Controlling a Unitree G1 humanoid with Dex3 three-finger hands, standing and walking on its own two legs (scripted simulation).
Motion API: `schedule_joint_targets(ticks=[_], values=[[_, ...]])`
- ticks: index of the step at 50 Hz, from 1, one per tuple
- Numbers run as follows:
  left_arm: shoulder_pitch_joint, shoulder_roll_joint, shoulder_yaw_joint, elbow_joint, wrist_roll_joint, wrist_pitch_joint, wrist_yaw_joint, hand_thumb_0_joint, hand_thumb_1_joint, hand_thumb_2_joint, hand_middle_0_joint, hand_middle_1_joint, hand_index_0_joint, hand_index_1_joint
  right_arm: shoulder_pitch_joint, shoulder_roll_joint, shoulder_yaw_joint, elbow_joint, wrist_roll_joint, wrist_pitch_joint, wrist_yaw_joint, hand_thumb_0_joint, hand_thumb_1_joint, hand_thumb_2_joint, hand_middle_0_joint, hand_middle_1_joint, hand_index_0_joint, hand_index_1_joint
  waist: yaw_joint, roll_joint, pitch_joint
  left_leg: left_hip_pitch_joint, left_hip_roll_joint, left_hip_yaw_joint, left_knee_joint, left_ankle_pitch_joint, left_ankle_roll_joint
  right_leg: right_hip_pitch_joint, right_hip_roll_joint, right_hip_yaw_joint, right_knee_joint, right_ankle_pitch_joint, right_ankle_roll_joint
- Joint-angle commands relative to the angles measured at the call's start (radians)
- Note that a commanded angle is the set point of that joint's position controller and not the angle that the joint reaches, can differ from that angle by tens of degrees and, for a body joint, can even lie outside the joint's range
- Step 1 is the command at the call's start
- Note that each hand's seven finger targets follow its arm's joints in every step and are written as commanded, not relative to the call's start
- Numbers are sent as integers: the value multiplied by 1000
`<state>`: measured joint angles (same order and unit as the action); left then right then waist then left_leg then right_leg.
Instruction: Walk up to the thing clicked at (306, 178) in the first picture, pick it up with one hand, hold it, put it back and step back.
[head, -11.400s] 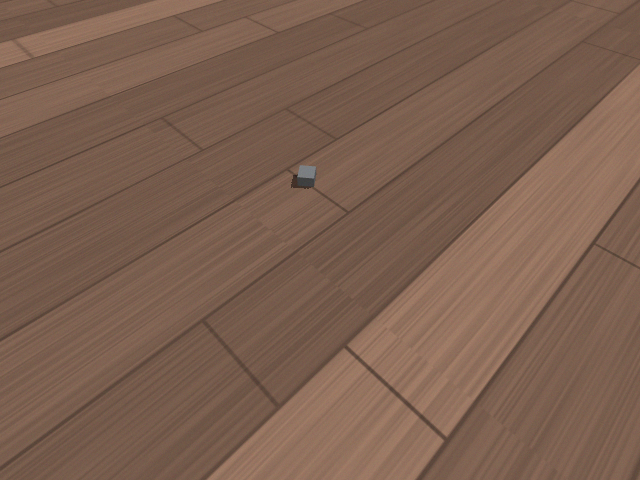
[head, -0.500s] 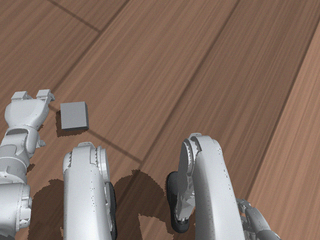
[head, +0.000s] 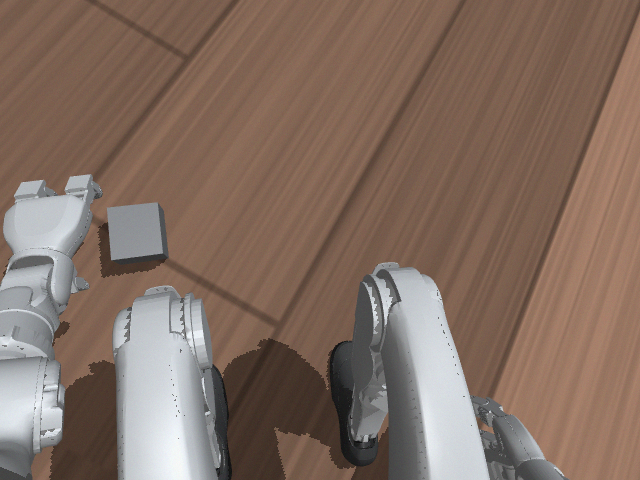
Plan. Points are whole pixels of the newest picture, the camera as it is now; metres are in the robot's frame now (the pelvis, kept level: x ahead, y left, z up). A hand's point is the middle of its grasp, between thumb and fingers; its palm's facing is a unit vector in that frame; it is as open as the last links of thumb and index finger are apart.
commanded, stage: rise first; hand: left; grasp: from above
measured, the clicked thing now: (139, 233) +0.44 +0.24 -0.31
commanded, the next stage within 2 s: approach in 1.70 s
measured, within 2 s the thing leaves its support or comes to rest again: neither
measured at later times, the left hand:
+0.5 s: hand (74, 241) +0.40 +0.29 -0.20, palm faces -0.44 -0.06 -0.90, open 13.4 cm
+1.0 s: hand (75, 246) +0.40 +0.28 -0.18, palm faces -0.46 -0.07 -0.88, open 13.1 cm
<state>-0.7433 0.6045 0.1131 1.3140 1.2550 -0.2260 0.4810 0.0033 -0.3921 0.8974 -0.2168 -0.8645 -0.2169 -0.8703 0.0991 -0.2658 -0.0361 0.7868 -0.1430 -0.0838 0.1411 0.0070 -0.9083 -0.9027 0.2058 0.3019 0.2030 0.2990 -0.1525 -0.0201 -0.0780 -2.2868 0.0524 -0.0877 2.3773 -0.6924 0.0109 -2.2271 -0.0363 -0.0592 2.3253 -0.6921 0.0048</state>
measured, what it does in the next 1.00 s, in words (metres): stands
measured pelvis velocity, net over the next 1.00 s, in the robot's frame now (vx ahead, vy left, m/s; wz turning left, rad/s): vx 0.00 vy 0.00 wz -0.01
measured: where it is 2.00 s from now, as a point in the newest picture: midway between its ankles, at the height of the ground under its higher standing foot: (285, 435)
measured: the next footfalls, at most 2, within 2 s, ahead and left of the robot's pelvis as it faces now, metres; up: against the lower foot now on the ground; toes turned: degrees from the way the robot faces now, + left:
none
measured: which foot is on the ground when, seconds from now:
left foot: down 0.00-1.00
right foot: down 0.00-1.00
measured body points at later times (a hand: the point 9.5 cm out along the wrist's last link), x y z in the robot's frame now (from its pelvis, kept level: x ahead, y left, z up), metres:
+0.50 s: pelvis +0.00 +0.00 -0.01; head +0.23 +0.06 +0.37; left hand +0.42 +0.29 -0.14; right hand +0.07 -0.28 -0.13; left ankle +0.08 +0.13 -0.30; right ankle +0.09 -0.12 -0.30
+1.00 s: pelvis +0.00 +0.00 -0.01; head +0.22 +0.06 +0.38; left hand +0.42 +0.29 -0.13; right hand +0.07 -0.28 -0.12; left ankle +0.08 +0.13 -0.30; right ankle +0.09 -0.12 -0.30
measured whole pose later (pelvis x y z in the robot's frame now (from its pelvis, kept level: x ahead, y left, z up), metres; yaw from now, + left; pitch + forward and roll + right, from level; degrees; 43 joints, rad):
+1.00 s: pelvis +0.00 +0.00 -0.01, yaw +0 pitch +33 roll -6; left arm -0.79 0.63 0.09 1.40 1.28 -0.25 0.47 0.00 -0.36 0.88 -0.26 -0.87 -0.25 -0.88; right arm 0.12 -0.27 -0.02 0.80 -0.16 -0.10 0.16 0.01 -0.91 -0.90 0.21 0.30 0.20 0.30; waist -0.17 -0.02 -0.08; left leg -2.31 0.04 -0.10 2.41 -0.68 0.01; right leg -2.24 -0.04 -0.07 2.35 -0.68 0.01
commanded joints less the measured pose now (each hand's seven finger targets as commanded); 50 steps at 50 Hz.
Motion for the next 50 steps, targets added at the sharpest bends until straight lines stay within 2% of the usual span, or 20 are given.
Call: schedule_joint_targets(ticks=[1,4,6,7,8,9,10,14,20,25,27,28,30,33,39,41,43,45,47,50], values=[[-239,229,25,-67,-17,-2,30,0,-417,905,-186,-882,-186,-883,183,-226,-70,-20,-1,-13,-12,0,-899,-901,200,300,200,300,-5,192,-623,466,-48,72,-229,155,25,293,50,-59,-244,186,-38],[-285,276,49,-100,-10,-18,33,0,-424,911,-168,-905,-172,-901,190,-235,-71,-9,-3,-12,-11,0,-898,-901,200,300,200,300,-2,201,-627,469,-48,63,-232,130,23,276,51,-67,-239,161,-41],[-285,247,27,-97,-13,-22,32,0,-439,929,-164,-904,-162,-906,196,-232,-67,-13,-7,-15,-9,0,-897,-901,200,300,200,300,-21,180,-626,451,-51,74,-219,148,27,306,53,-64,-247,187,-34],[-249,244,30,-65,-9,-22,36,0,-433,921,-175,-899,-172,-902,184,-231,-63,-17,-6,-15,-10,0,-899,-902,200,300,200,300,-2,172,-632,441,-52,74,-215,140,27,306,52,-58,-246,176,-35],[-278,258,40,-80,-8,-25,39,0,-430,920,-187,-882,-179,-891,189,-234,-66,-12,-8,-14,-10,0,-898,-901,200,300,200,300,-16,172,-635,449,-51,72,-212,142,26,297,53,-61,-240,175,-34],[-269,256,36,-76,-4,-26,42,0,-416,906,-178,-900,-182,-896,190,-230,-64,-11,-9,-15,-12,0,-898,-901,200,300,200,300,-6,184,-637,445,-54,78,-211,141,26,306,52,-57,-246,177,-34],[-259,248,28,-40,-7,-21,44,0,-476,985,-207,-869,-166,-912,180,-231,-63,-13,-8,-18,-9,0,-902,-901,200,300,200,300,-13,185,-609,438,-53,75,-213,124,26,286,52,-59,-240,157,-36],[-313,281,40,-93,5,-21,58,0,-418,920,-205,-872,-191,-887,186,-238,-62,-10,-11,-19,-10,0,-899,-901,200,300,200,300,-8,229,-655,474,-50,70,-214,136,21,275,51,-64,-226,166,-38],[-321,265,29,-31,15,-9,66,0,-430,926,-198,-880,-185,-895,184,-242,-59,-2,-14,-24,-8,0,-901,-901,200,300,200,300,-28,244,-611,480,-47,55,-226,119,18,221,50,-79,-208,148,-38],[-297,261,38,-67,5,-1,65,0,-414,907,-208,-884,-199,-894,196,-240,-61,2,-14,-25,-3,0,-902,-901,200,300,200,300,-18,264,-649,510,-49,57,-227,167,14,245,49,-81,-201,195,-36],[-312,253,28,-68,2,0,59,0,-392,889,-215,-883,-212,-886,207,-238,-61,6,-18,-28,3,0,-901,-900,200,300,200,300,-35,257,-646,503,-48,62,-212,194,16,261,52,-81,-201,232,-33],[-295,275,43,-58,1,1,56,0,-386,881,-218,-889,-219,-888,202,-239,-62,8,-13,-26,3,0,-903,-901,200,300,200,300,-15,243,-658,503,-47,61,-208,198,16,265,53,-77,-202,234,-37],[-283,281,50,-65,0,5,49,0,-372,870,-225,-880,-227,-879,216,-242,-63,3,-16,-25,8,0,-902,-901,200,300,200,300,-21,254,-652,502,-47,68,-196,230,18,285,49,-74,-196,268,-32],[-276,283,58,-25,-3,2,38,0,-373,873,-230,-878,-229,-879,214,-243,-64,0,-17,-22,15,0,-903,-901,200,300,200,300,-26,207,-618,447,-48,72,-196,185,24,295,52,-72,-213,234,-35],[-266,271,46,-118,-15,-12,15,0,-363,867,-246,-874,-243,-877,202,-242,-72,-15,-9,-17,12,0,-904,-902,200,300,200,300,1,232,-670,472,-52,73,-215,160,21,308,53,-68,-232,200,-37],[-286,269,43,-108,-14,-18,16,0,-366,867,-243,-871,-240,-874,209,-244,-76,-8,-8,-15,10,0,-904,-901,200,300,200,300,-20,213,-652,465,-49,64,-212,153,21,292,53,-73,-226,194,-37],[-300,222,5,-83,-4,-22,10,0,-379,879,-237,-876,-232,-882,209,-235,-69,-12,-6,-15,10,0,-905,-902,200,300,200,300,-32,196,-619,448,-52,64,-214,144,23,278,54,-71,-235,186,-38],[-309,259,28,-63,3,-30,18,0,-365,870,-255,-859,-248,-867,210,-240,-68,-2,-6,-15,5,0,-905,-902,200,300,200,300,-25,196,-601,451,-51,58,-216,134,21,258,54,-75,-230,172,-40],[-325,216,-3,-39,3,-34,23,0,-371,878,-246,-854,-238,-864,202,-237,-59,2,-10,-22,7,0,-903,-901,200,300,200,300,-39,190,-576,441,-51,58,-213,123,20,242,55,-79,-228,160,-38],[-296,267,33,-24,13,-35,46,0,-366,872,-245,-862,-240,-868,194,-242,-53,0,-10,-25,6,0,-904,-902,200,300,200,300,-13,192,-607,441,-57,68,-211,137,22,274,53,-72,-228,171,-36]])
